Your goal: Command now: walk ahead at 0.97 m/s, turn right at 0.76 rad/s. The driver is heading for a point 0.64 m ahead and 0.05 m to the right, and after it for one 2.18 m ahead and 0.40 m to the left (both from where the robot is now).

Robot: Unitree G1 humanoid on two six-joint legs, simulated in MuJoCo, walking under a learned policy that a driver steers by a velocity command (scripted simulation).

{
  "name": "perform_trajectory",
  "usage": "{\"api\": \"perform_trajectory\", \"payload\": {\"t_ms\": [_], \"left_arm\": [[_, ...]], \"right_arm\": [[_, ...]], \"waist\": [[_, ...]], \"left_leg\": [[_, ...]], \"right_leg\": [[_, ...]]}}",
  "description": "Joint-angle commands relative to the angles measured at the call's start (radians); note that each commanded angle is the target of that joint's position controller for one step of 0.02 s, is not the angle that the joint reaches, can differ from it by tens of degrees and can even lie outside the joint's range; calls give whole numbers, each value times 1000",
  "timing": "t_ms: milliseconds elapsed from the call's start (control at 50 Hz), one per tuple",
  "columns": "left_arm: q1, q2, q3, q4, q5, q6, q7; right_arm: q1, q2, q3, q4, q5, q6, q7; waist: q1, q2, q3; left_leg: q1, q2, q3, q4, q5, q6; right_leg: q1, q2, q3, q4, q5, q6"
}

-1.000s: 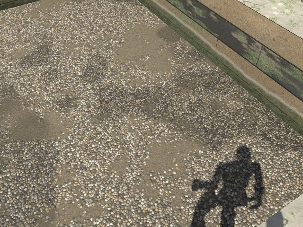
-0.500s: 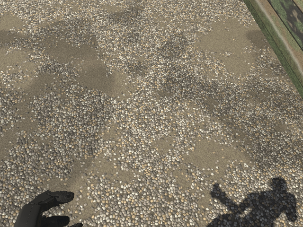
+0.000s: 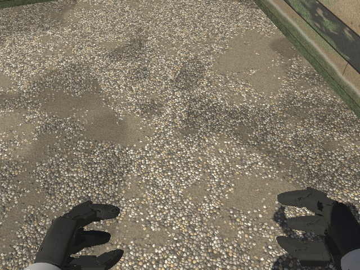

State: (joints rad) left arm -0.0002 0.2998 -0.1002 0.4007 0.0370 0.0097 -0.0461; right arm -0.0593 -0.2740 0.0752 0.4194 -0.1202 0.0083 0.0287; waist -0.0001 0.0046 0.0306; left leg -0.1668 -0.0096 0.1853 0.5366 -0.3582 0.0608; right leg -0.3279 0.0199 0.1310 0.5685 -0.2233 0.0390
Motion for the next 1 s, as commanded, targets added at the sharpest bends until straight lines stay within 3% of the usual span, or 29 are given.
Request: {"api": "perform_trajectory", "payload": {"t_ms": [20, 140, 160, 220, 240, 260, 280, 300, 320, 340, 380, 400, 440, 460, 500, 540, 580, 640, 660, 700, 760, 780, 800, 820, 840, 880, 900, 920, 1000], "left_arm": [[-100, 93, 36, -105, -11, -9, -6], [-63, 110, 63, -89, -39, -2, 0], [-75, 124, 75, -85, -61, 5, 13], [-58, 111, 90, -97, -80, 16, 17], [-64, 84, 94, -100, -98, 7, 16], [-70, 76, 99, -99, -103, 2, 15], [-115, 67, 100, -104, -95, 0, 15], [-161, 45, 94, -112, -94, -5, 15], [-167, 30, 84, -117, -87, -3, 22], [-123, 15, 80, -105, -77, -3, 23], [-50, 20, 80, -80, -74, 4, 23], [8, 35, 82, -64, -81, 4, 18], [-18, 82, 79, -90, -62, 3, 10], [-104, 98, 66, -128, -45, -4, 15], [-123, 84, 61, -133, -30, -30, 24], [-91, 54, 56, -97, -21, -50, 29], [-77, 44, 57, -73, -14, -52, 37], [-38, 78, 78, -41, -21, -46, 40], [-59, 89, 82, -40, -29, -42, 42], [-118, 99, 85, -45, -25, -44, 47], [-207, 83, 80, -47, -43, -36, 48], [-215, 77, 80, -44, -50, -35, 46], [-190, 68, 77, -50, -41, -34, 42], [-202, 45, 68, -62, -30, -34, 39], [-212, 33, 65, -70, -24, -41, 31], [-213, 31, 62, -78, 0, -54, 22], [-178, 48, 65, -69, 28, -57, 21], [-167, 53, 64, -66, 39, -61, 21], [-161, 82, 76, -44, 36, -59, 39]], "right_arm": [[-53, -94, -47, -76, 1, -14, -5], [-13, -117, -68, -46, 32, -23, -19], [55, -132, -81, -18, 38, -19, -26], [52, -145, -90, -1, 42, -1, -45], [42, -150, -106, 5, 51, 0, -55], [13, -159, -112, 13, 61, 0, -70], [23, -158, -118, 26, 73, -7, -86], [46, -149, -119, 47, 72, -21, -97], [48, -138, -108, 61, 79, -42, -106], [63, -148, -112, 83, 91, -51, -108], [94, -150, -107, 103, 107, -56, -96], [82, -129, -87, 93, 95, -53, -84], [113, -95, -66, 58, 87, -50, -65], [110, -71, -52, 28, 96, -55, -48], [79, -132, -74, 17, 132, -67, -25], [135, -116, -72, 38, 136, -67, -34], [177, -84, -51, 35, 120, -55, -37], [175, -81, -38, 9, 114, -30, -33], [182, -88, -39, 3, 117, -26, -26], [200, -84, -37, -6, 118, -16, -28], [254, -65, -31, 8, 100, -9, -33], [244, -74, -30, 0, 93, -5, -31], [192, -114, -39, -18, 107, 4, -26], [156, -140, -47, -40, 114, 10, -20], [125, -150, -47, -61, 109, 20, -15], [66, -154, -43, -109, 111, 25, -9], [81, -158, -39, -114, 108, 30, -13], [85, -152, -36, -120, 108, 33, -16], [150, -131, -32, -110, 122, 37, -17]], "waist": [[-18, 9, -196], [11, -7, -205], [-9, -31, -252], [22, -7, -129], [26, 61, -92], [33, 132, -40], [6, 143, 1], [-20, 101, 8], [-16, 23, -9], [-5, -25, -27], [0, -148, -25], [26, -220, -28], [15, -338, -72], [-13, -346, -89], [12, -169, -174], [-8, -68, -230], [-25, -42, -245], [7, -59, -213], [1, -64, -205], [-23, -78, -165], [-69, -92, -122], [-60, -68, -101], [-25, 11, -101], [-24, 82, -84], [-19, 132, -66], [-6, 127, -54], [-1, 122, -65], [-3, 101, -92], [-38, -13, -134]], "left_leg": [[198, 160, -50, -22, 439, -33], [184, 173, 5, 2, 208, -17], [202, 165, 6, 7, 65, -12], [148, 205, 12, -49, -137, 15], [150, 270, -32, -94, -203, 37], [114, 370, -77, -141, -199, 67], [68, 448, -99, -176, -160, 84], [44, 480, -106, -183, -92, 86], [61, 475, -89, -188, -87, 69], [55, 453, -57, -161, -120, 55], [-26, 341, 12, -98, -217, 16], [-56, 246, 71, -10, -228, -5], [-40, 107, 44, 253, -233, -24], [-130, 62, -40, 388, -261, -36], [-307, 51, -219, 607, -227, -46], [-305, 68, -295, 612, -178, -64], [-258, 88, -286, 455, -178, -70], [-225, 96, -239, 306, -143, -57], [-205, 94, -224, 279, -119, -44], [-166, 95, -208, 247, -67, -24], [-60, 78, -180, 87, 55, 5], [-69, 79, -205, 25, 75, 21], [-132, 92, -296, -4, 41, 42], [-221, 118, -394, -79, -48, 51], [-287, 138, -476, -141, -100, 61], [-332, 145, -542, -175, -93, 50], [-331, 134, -531, -144, -20, 34], [-312, 121, -521, -114, 30, 24], [-307, 68, -459, -18, 94, 4]], "right_leg": [[-73, -57, 4, 1, 448, -42], [-89, -23, 30, 14, 426, -47], [-80, -14, 62, 16, 341, -66], [-195, 34, 47, 26, 157, -48], [-264, 41, 28, 88, 12, -39], [-330, 22, 1, 181, -116, -34], [-366, -28, -23, 283, -182, -33], [-369, -75, -33, 334, -188, -34], [-350, -91, -46, 297, -134, -47], [-301, -100, -67, 256, -111, -55], [-143, -59, -97, 134, -93, -88], [-79, -28, -56, 35, -37, -107], [-97, -86, 211, -180, -160, -166], [-82, -163, 366, -295, -317, -193], [55, -285, 406, -302, -294, -212], [97, -286, 249, -190, -55, -186], [125, -260, 124, -168, 73, -144], [142, -270, 98, -239, -111, -111], [133, -280, 105, -273, -188, -96], [74, -286, 68, -289, -224, -67], [1, -238, -67, -255, -245, -38], [8, -204, -116, -200, -200, -23], [38, -162, -179, -151, -146, 0], [92, -134, -204, -69, -81, 4], [137, -113, -205, -12, -29, -1], [168, -101, -195, 23, 22, -10], [176, -105, -197, 21, 52, -19], [189, -117, -195, 10, 71, -25], [229, -179, -206, -55, -6, -54]]}}
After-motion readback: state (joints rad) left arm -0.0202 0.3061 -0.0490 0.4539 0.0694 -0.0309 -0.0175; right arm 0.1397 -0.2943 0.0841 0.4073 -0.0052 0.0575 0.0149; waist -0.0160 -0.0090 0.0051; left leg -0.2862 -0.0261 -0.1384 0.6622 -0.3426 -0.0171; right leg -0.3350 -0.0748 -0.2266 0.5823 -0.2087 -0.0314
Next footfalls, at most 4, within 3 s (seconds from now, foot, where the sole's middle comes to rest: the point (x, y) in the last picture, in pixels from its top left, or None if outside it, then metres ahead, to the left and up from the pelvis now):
0.76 left None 0.03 0.08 -0.77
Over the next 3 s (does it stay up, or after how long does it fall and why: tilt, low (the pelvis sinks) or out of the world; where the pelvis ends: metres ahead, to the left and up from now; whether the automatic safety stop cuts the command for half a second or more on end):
stays up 0.03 -0.08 0.00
